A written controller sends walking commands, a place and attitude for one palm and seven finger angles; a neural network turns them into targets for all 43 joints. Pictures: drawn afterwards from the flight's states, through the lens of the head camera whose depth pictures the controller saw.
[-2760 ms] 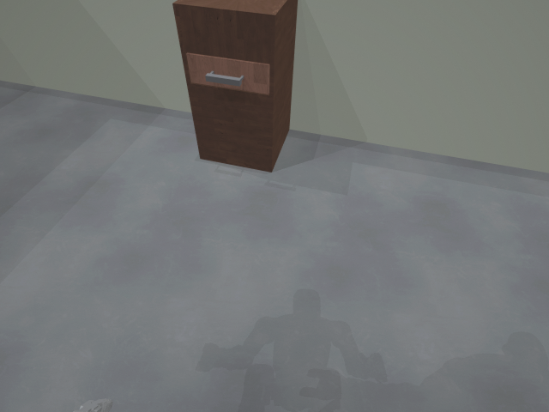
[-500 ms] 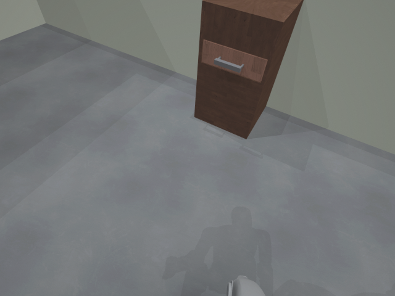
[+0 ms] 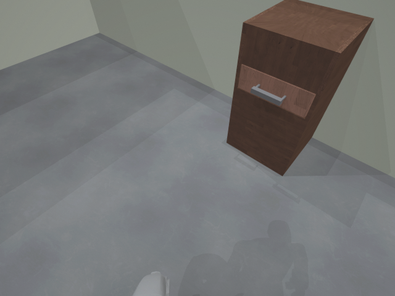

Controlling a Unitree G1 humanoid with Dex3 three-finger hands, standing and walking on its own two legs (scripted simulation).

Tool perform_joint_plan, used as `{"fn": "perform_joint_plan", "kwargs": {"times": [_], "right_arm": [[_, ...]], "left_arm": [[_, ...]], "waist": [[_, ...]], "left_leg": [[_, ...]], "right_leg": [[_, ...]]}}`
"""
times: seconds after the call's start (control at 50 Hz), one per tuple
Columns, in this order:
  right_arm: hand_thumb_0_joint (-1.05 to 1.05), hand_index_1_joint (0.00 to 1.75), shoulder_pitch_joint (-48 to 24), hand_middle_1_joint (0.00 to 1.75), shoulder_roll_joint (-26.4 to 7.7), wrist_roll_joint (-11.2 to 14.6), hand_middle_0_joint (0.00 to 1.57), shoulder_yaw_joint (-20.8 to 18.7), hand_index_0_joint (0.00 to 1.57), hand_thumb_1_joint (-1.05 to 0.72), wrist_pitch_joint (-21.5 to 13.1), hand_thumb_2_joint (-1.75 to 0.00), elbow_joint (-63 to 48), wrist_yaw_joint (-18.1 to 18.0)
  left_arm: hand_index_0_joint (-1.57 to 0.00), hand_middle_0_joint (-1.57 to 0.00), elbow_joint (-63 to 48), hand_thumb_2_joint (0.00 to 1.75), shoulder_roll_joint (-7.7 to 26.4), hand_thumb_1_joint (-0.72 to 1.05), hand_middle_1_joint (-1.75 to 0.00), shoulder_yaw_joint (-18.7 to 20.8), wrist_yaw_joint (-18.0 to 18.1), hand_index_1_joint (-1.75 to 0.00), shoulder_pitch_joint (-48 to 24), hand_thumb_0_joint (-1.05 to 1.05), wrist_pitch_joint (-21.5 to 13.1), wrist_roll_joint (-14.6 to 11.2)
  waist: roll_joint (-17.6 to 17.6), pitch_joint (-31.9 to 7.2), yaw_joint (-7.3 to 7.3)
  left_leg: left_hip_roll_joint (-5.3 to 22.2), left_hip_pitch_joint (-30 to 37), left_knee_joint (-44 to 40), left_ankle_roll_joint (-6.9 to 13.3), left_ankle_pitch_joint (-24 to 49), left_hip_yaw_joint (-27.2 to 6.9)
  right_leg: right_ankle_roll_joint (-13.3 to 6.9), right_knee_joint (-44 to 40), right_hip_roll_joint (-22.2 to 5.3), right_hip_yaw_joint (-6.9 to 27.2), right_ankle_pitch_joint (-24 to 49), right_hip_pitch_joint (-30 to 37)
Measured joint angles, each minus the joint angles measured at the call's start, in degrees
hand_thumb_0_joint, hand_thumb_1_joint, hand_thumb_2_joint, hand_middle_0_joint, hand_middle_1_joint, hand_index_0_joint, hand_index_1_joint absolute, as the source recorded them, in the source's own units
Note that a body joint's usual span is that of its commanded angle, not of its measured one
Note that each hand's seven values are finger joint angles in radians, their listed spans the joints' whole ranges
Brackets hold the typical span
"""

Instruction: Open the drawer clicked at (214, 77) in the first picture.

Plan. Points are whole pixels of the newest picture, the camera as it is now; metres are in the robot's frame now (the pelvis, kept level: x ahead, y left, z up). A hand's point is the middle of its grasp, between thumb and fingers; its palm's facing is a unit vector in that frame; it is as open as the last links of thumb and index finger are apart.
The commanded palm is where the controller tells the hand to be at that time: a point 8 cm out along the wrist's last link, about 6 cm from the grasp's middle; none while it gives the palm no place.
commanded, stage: walk to a spot facing it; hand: left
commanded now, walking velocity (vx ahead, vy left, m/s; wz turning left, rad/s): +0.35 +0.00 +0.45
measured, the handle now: (268, 93) +1.05 -0.30 -0.23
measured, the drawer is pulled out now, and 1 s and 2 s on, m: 0.00 0.00 0.00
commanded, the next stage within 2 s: turn to face it in 0.40 s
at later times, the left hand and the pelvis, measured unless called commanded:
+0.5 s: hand (105, 264) +0.22 +0.25 -0.17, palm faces +0.21 -0.96 -0.17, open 7.4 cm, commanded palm none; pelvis +0.21 +0.07 +0.00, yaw +8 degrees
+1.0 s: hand (137, 203) +0.39 +0.20 -0.17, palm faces +0.00 -0.97 -0.24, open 7.3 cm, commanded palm none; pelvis +0.32 +0.02 +0.00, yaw -4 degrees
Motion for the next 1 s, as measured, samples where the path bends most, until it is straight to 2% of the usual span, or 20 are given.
{"fn": "perform_joint_plan", "kwargs": {"times": [0.1,0.16,0.2,0.24,0.26,0.3,0.32,0.36,0.44,0.52,0.58,0.64,0.72,0.74,0.76,0.78,0.82,0.86,0.9,1.0], "right_arm": [[0.01,0.30,-4.21,0.30,0.57,0.11,0.19,0.74,0.19,-0.91,0.32,-0.90,-1.20,1.13],[0.01,0.30,-6.51,0.30,1.10,0.08,0.20,1.29,0.19,-0.91,0.23,-0.90,-1.81,1.53],[0.01,0.30,-7.52,0.30,1.54,-0.02,0.20,1.62,0.20,-0.91,-0.38,-0.90,-2.55,1.52],[0.01,0.30,-7.64,0.30,1.43,-0.37,0.20,1.83,0.20,-0.91,-1.66,-0.90,-3.63,1.33],[0.01,0.30,-7.62,0.30,1.57,-0.31,0.20,1.77,0.20,-0.91,-2.33,-0.90,-3.96,0.95],[0.01,0.30,-6.86,0.30,2.11,0.21,0.20,1.97,0.20,-0.91,-2.97,-0.90,-3.78,0.24],[0.01,0.30,-6.12,0.30,2.42,0.36,0.20,2.11,0.20,-0.91,-3.07,-0.90,-3.38,-0.10],[0.01,0.30,-4.26,0.30,3.00,0.52,0.20,2.34,0.20,-0.91,-3.19,-0.90,-2.25,-0.73],[-0.02,0.30,-0.68,0.30,1.94,0.95,0.21,1.18,0.20,-0.95,-3.77,-0.90,-0.76,-2.02],[-0.01,0.30,3.41,0.30,1.83,0.81,0.20,1.43,0.20,-0.94,-3.39,-0.90,1.35,-2.04],[0.00,0.30,5.98,0.30,2.46,0.65,0.20,1.80,0.20,-0.93,-3.04,-0.90,2.71,-2.13],[0.00,0.30,7.57,0.30,3.10,0.31,0.20,2.11,0.20,-0.92,-2.66,-0.90,3.66,-2.30],[0.01,0.30,8.51,0.30,3.28,-0.02,0.20,2.09,0.20,-0.91,-1.76,-0.90,4.14,-2.57],[0.01,0.30,8.83,0.30,3.26,0.09,0.20,2.06,0.20,-0.91,-1.51,-0.90,4.16,-2.57],[0.01,0.30,8.95,0.30,3.26,0.34,0.20,1.97,0.20,-0.91,-1.17,-0.90,4.20,-2.49],[0.01,0.30,8.23,0.30,3.10,0.61,0.20,1.84,0.20,-0.91,-0.66,-0.90,4.28,-2.45],[0.01,0.30,6.42,0.30,2.82,1.07,0.20,1.71,0.20,-0.91,0.39,-0.90,3.86,-2.79],[0.01,0.30,4.50,0.30,2.62,1.10,0.20,1.59,0.20,-0.91,1.17,-0.90,3.10,-2.79],[0.01,0.30,2.45,0.30,2.31,0.84,0.20,1.47,0.20,-0.91,1.71,-0.90,1.86,-2.64],[0.01,0.30,-2.46,0.30,1.24,0.48,0.20,1.06,0.20,-0.91,2.20,-0.90,-1.61,-2.45]], "left_arm": [[-0.20,-0.20,1.57,0.90,-0.69,0.92,-0.30,-0.76,-0.13,-0.30,4.05,0.00,0.13,0.07],[-0.20,-0.20,2.10,0.90,-1.18,0.91,-0.30,-0.98,-0.21,-0.30,5.78,0.00,0.37,0.14],[-0.20,-0.20,2.52,0.89,-1.34,0.91,-0.30,-0.99,-0.34,-0.30,7.03,0.00,0.66,0.15],[-0.20,-0.20,3.11,0.89,-1.89,0.91,-0.30,-0.99,-0.68,-0.30,8.40,0.01,1.26,-0.22],[-0.20,-0.20,3.33,0.89,-1.88,0.91,-0.30,-1.03,-0.97,-0.30,7.89,0.01,1.95,-0.49],[-0.21,-0.20,2.92,0.89,-1.40,0.91,-0.30,-0.83,-1.13,-0.30,5.88,0.01,3.06,-0.71],[-0.20,-0.20,2.47,0.89,-1.11,0.91,-0.30,-0.57,-1.07,-0.30,4.69,0.01,3.23,-0.66],[-0.20,-0.20,1.32,0.89,-0.59,0.91,-0.30,-0.11,-1.05,-0.30,1.94,0.01,3.18,-0.35],[-0.20,-0.20,-1.76,0.90,-0.03,0.91,-0.30,0.37,-0.89,-0.30,-2.81,0.01,3.22,0.15],[-0.20,-0.20,-3.72,0.90,0.46,0.91,-0.30,0.65,-1.01,-0.30,-6.71,0.01,3.83,0.23],[-0.20,-0.20,-4.47,0.90,0.59,0.91,-0.30,0.58,-1.04,-0.30,-8.84,0.00,4.32,0.04],[-0.20,-0.20,-4.63,0.90,0.38,0.91,-0.30,0.38,-0.91,-0.30,-9.99,0.00,4.76,-0.16],[-0.20,-0.20,-4.93,0.90,-0.24,0.91,-0.30,0.24,-1.29,-0.30,-10.00,0.00,5.03,-0.14],[-0.20,-0.20,-5.15,0.90,-0.26,0.91,-0.30,0.19,-1.49,-0.30,-9.69,0.00,4.72,-0.08],[-0.20,-0.20,-5.27,0.90,-0.19,0.91,-0.30,0.21,-1.55,-0.30,-9.48,0.00,4.14,0.06],[-0.20,-0.20,-5.24,0.90,-0.37,0.91,-0.30,0.26,-1.47,-0.30,-9.61,0.00,3.59,-0.01],[-0.20,-0.20,-5.42,0.90,-0.72,0.91,-0.30,0.14,-1.12,-0.30,-9.76,0.00,3.35,-0.57],[-0.20,-0.20,-5.61,0.89,-0.94,0.91,-0.30,0.27,-0.63,-0.30,-9.52,0.00,3.99,-0.85],[-0.21,-0.20,-5.58,0.89,-1.07,0.91,-0.30,0.50,-0.20,-0.30,-9.19,0.00,4.63,-0.91],[-0.21,-0.21,-5.39,0.89,-0.54,0.91,-0.30,0.93,-0.34,-0.30,-8.16,0.00,5.30,-0.56]], "waist": [[-0.70,1.05,2.13],[-1.22,2.20,3.75],[-2.12,2.75,4.32],[-1.88,2.57,3.85],[-2.01,2.98,3.38],[-2.61,3.72,3.41],[-2.87,3.64,3.41],[-3.12,3.26,3.16],[-3.40,1.67,2.06],[-3.83,0.01,1.19],[-3.91,-0.27,0.62],[-3.41,0.29,0.04],[-1.50,1.82,-0.85],[-1.00,2.13,-0.89],[-0.60,2.41,-0.82],[0.14,3.14,-0.78],[0.93,4.57,-1.03],[0.82,4.92,-0.67],[0.47,4.69,-0.28],[-0.66,3.48,0.89]], "left_leg": [[0.15,1.56,-13.76,-0.02,1.53,2.77],[-1.17,4.55,-19.86,1.20,-0.39,4.60],[-2.99,7.78,-23.35,2.50,-2.71,6.18],[-4.41,11.44,-26.89,4.56,-0.10,6.66],[-5.12,11.24,-24.67,5.28,-0.96,6.52],[-6.34,13.30,-23.55,5.78,-4.52,6.64],[-6.84,14.91,-24.76,5.73,-5.30,6.68],[-7.70,18.39,-28.60,4.98,-4.79,6.46],[-9.10,24.25,-35.61,5.44,-3.55,5.82],[-9.78,28.80,-40.34,5.02,-3.52,5.08],[-9.71,31.65,-42.33,4.24,-4.32,5.04],[-9.01,33.81,-42.27,3.09,-6.35,6.13],[-6.73,34.66,-37.13,1.11,-11.92,8.71],[-5.83,34.09,-34.00,0.53,-14.13,9.30],[-4.69,32.22,-28.71,0.03,-16.30,9.71],[-3.68,28.88,-20.39,-0.64,-18.67,8.71],[-3.64,21.90,-5.42,-1.58,-21.47,4.90],[-3.29,16.20,2.60,-2.31,-19.91,3.15],[-2.45,12.01,4.31,-3.03,-17.00,2.09],[-1.48,7.95,-2.03,-4.38,-13.28,-0.18]], "right_leg": [[1.61,-2.57,-0.25,-2.37,-2.70,5.53],[3.21,-2.03,-1.13,-3.77,-5.47,8.26],[4.58,1.24,-2.92,-4.38,-8.68,9.01],[5.12,12.70,-5.52,-4.18,-12.23,5.95],[5.05,22.73,-6.42,-1.36,-13.11,2.24],[4.47,39.98,-6.28,5.17,-12.63,-5.74],[4.39,44.94,-6.22,7.02,-11.00,-9.39],[4.57,48.16,-6.73,8.86,-7.08,-15.33],[5.34,42.66,-7.94,10.60,-2.06,-22.66],[5.98,35.45,-8.27,11.02,2.73,-25.39],[5.84,29.06,-7.46,11.05,4.99,-24.76],[4.89,23.15,-5.77,10.42,5.01,-22.58],[3.31,15.53,-2.70,8.54,3.71,-17.53],[3.00,12.71,-1.91,7.94,5.59,-15.50],[1.78,11.45,-1.18,7.74,6.85,-14.38],[0.29,13.00,-0.18,7.70,5.13,-14.95],[-1.75,13.88,1.08,7.66,2.42,-14.68],[-2.24,11.53,1.97,8.18,2.82,-13.56],[-2.19,8.49,2.66,9.00,4.50,-12.65],[-2.49,4.34,3.56,12.17,7.00,-12.10]]}}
